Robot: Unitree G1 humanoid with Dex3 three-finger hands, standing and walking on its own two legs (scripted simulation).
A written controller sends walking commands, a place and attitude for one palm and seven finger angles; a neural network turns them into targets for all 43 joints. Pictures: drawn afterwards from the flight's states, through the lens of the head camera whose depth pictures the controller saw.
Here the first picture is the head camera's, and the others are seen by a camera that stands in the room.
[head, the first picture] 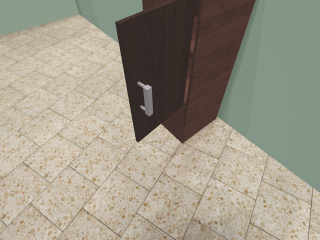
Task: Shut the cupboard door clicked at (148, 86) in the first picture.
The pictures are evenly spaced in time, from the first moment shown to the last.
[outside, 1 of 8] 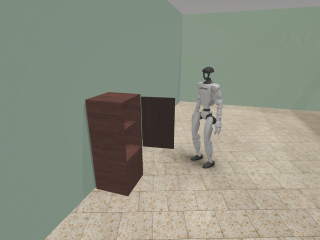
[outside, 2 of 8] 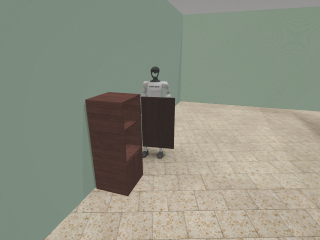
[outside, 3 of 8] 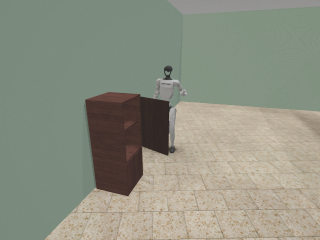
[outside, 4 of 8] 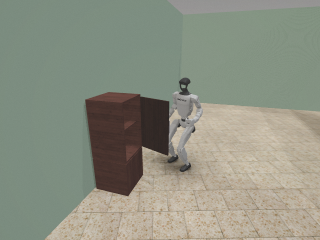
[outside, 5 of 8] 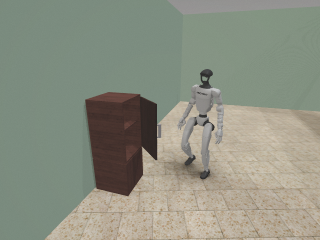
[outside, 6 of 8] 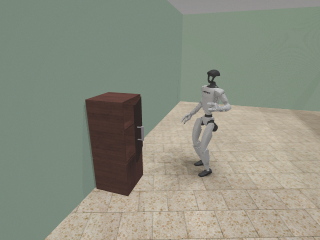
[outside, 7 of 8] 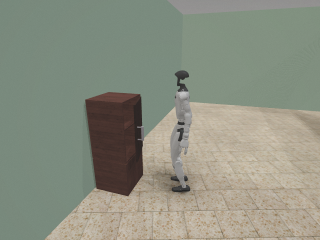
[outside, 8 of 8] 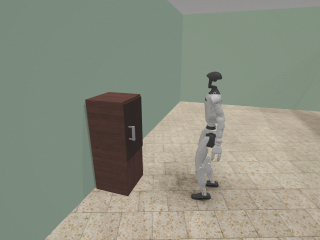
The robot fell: no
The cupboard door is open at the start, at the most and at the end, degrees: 98 98 0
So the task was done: yes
